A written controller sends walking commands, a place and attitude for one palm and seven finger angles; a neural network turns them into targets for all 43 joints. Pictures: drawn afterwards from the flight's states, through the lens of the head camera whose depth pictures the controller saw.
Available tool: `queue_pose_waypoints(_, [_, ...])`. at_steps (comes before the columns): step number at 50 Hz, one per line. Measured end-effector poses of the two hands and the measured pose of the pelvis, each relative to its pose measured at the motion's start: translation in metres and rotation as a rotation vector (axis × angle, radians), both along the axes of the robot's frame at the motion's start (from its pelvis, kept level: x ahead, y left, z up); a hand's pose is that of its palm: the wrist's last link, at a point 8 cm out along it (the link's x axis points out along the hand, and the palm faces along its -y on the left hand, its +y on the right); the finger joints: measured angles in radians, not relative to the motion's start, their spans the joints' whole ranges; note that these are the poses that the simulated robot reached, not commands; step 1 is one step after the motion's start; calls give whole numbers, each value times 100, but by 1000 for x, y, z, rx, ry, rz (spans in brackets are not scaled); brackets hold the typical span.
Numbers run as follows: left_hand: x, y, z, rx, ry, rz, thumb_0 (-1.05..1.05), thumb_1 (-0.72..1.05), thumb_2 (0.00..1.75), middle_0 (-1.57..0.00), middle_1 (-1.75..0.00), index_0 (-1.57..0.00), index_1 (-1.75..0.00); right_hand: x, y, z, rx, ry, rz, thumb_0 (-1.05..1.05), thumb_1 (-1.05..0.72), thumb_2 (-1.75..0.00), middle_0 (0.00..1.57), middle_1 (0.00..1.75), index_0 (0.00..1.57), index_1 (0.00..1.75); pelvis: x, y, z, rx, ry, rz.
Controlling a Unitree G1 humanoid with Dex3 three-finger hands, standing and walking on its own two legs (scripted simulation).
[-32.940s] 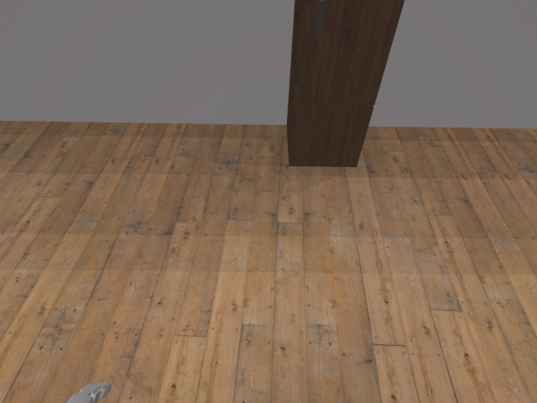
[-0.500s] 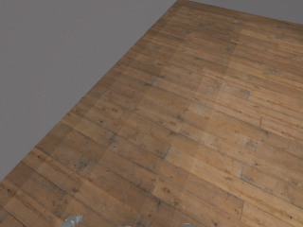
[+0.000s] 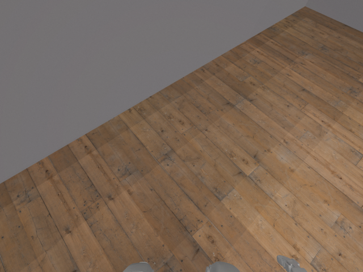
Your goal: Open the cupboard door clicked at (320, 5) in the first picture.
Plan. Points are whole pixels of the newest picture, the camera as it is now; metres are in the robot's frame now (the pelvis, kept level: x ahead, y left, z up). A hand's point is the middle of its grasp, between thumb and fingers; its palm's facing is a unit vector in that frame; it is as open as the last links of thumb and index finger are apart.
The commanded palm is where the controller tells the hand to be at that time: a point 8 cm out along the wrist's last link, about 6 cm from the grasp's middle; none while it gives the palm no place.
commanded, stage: turn to face it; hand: left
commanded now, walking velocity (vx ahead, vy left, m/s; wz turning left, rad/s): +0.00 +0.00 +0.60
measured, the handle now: out of the picture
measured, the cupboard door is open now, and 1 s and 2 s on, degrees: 52 52 52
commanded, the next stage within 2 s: none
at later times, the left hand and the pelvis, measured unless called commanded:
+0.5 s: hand out of the picture +0.03 +0.15 -0.15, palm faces +0.32 -0.92 -0.22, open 7.4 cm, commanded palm none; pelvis +0.02 -0.05 +0.01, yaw +19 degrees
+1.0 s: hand out of the picture +0.03 +0.17 -0.14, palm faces +0.56 -0.77 -0.31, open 7.4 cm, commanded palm none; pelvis +0.06 -0.07 +0.00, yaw +37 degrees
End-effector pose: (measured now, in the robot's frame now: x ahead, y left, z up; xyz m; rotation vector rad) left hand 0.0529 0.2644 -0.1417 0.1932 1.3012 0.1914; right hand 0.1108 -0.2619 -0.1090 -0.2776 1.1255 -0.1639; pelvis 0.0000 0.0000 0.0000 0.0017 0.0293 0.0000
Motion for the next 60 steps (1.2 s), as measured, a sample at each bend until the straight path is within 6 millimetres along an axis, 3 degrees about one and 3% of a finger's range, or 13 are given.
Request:
queue_pose_waypoints(5, [11,-2,20,30,-66,45,0,91,90,-20,-30,-20,-29,4,0,-5,28,45,49,0,-90,-89,20,30,20,30,4,-12,8,-8,0,61])
queue_pose_waypoints(10, [21,-19,32,74,-151,74,0,91,90,-20,-30,-20,-29,10,-15,-22,72,83,77,0,-90,-89,21,30,20,30,10,-37,2,5,-1,128])
queue_pose_waypoints(13, [14,-32,36,94,-166,98,0,91,90,-20,-30,-20,-29,21,-26,-29,84,103,98,1,-90,-89,21,30,20,30,12,-47,1,16,-11,172])
queue_pose_waypoints(18, [-8,-54,40,61,-121,170,0,91,90,-20,-30,-20,-30,43,-30,-17,81,118,147,1,-91,-89,20,30,20,30,19,-54,13,32,-6,239])
queue_pose_waypoints(24, [-41,-69,25,-4,-78,267,0,90,90,-21,-30,-20,-30,80,-10,-5,54,102,257,1,-91,-89,20,30,20,30,24,-51,14,35,0,319])
queue_pose_waypoints(28, [-70,-61,2,-38,-46,353,0,90,90,-21,-30,-20,-30,109,16,-6,26,47,353,1,-91,-89,20,30,20,30,25,-39,1,6,-2,378])
queue_pose_waypoints(31, [-85,-52,-6,-36,-7,405,0,90,90,-21,-30,-20,-30,119,32,-3,11,20,406,0,-91,-89,20,30,20,30,24,-37,-2,10,-3,412])
queue_pose_waypoints(36, [-86,-38,7,-5,-28,461,0,91,90,-20,-30,-20,-30,119,40,4,-4,46,453,0,-90,-89,20,30,20,30,28,-38,8,-8,1,466])
queue_pose_waypoints(43, [-63,-36,29,59,-110,497,0,91,90,-20,-30,-20,-29,123,29,-6,17,111,488,0,-90,-89,21,30,20,30,42,-52,12,-13,1,541])
queue_pose_waypoints(48, [-51,-52,35,123,-169,521,0,91,90,-20,-30,-20,-29,142,13,-27,38,146,507,0,-90,-89,21,30,20,30,58,-71,2,5,7,603])
queue_pose_waypoints(52, [-59,-75,41,115,-149,574,0,91,90,-20,-30,-20,-30,163,13,-24,31,160,552,1,-90,-89,20,30,20,30,64,-76,9,19,-5,670])
queue_pose_waypoints(56, [-74,-97,38,74,-119,640,0,91,90,-21,-30,-20,-30,185,28,-13,31,151,615,1,-91,-89,20,30,20,30,70,-77,15,42,0,722])
queue_pose_waypoints(60, [-99,-114,27,30,-90,715,0,90,90,-21,-30,-20,-30,206,60,-7,29,113,707,1,-91,-89,20,30,19,30,71,-73,14,43,-1,774])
